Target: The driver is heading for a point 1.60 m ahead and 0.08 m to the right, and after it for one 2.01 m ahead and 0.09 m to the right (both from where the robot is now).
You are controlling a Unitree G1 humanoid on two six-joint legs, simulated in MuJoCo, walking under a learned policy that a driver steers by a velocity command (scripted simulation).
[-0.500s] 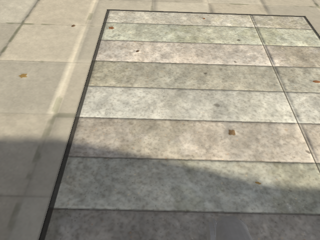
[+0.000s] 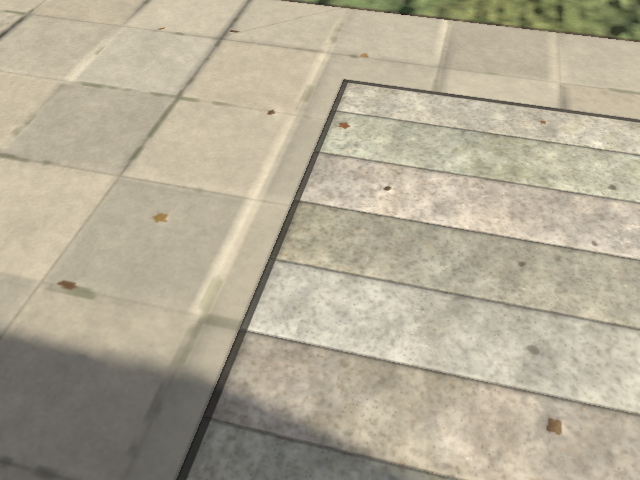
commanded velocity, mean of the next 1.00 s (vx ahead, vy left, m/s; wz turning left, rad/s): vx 0.33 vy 0.00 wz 0.03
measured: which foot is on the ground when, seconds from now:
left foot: up 0.00-0.12, down 0.14-1.00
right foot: down 0.00-0.60, up 0.62-0.98, down 1.00-1.00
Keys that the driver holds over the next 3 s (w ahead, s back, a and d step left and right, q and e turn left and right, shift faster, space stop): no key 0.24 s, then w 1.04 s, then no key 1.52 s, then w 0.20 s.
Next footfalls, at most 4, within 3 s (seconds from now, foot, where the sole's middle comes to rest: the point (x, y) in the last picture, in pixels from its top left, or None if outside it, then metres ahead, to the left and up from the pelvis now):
0.14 left None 0.23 0.14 -0.77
1.00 right None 0.42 -0.13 -0.77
1.50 left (293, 425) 0.67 0.11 -0.77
1.82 right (406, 453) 0.62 -0.13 -0.77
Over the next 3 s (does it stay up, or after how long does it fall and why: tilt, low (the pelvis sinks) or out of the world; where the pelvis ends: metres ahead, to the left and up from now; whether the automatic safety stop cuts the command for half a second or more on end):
stays up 0.62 -0.01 0.00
